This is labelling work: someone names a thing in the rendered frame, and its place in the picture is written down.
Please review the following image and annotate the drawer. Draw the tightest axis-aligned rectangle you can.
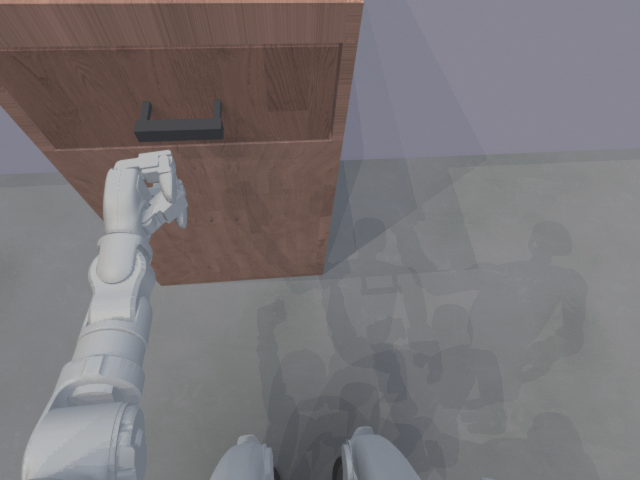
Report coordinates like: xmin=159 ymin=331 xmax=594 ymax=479
xmin=0 ymin=43 xmax=339 ymax=149

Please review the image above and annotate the robot left forearm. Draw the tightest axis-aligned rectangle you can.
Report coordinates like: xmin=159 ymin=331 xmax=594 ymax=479
xmin=21 ymin=232 xmax=156 ymax=480

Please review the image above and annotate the left robot upper arm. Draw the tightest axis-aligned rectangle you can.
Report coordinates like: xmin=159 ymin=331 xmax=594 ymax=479
xmin=26 ymin=401 xmax=147 ymax=480

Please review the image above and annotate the left robot hand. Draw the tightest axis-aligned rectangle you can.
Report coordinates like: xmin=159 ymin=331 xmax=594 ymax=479
xmin=103 ymin=150 xmax=188 ymax=243

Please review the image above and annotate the cabinet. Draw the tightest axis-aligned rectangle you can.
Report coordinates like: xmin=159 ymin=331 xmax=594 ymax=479
xmin=0 ymin=0 xmax=364 ymax=286

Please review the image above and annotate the robot thigh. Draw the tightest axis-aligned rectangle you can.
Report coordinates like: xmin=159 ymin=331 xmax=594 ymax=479
xmin=210 ymin=442 xmax=274 ymax=480
xmin=341 ymin=434 xmax=421 ymax=480

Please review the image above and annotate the handle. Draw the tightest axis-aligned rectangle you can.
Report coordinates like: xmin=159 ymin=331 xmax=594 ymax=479
xmin=134 ymin=99 xmax=224 ymax=142

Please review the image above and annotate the left robot thigh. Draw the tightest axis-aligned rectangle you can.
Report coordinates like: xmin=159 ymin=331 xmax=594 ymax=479
xmin=210 ymin=442 xmax=274 ymax=480

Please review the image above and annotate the right robot thigh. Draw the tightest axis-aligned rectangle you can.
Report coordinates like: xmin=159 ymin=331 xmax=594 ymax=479
xmin=341 ymin=434 xmax=421 ymax=480

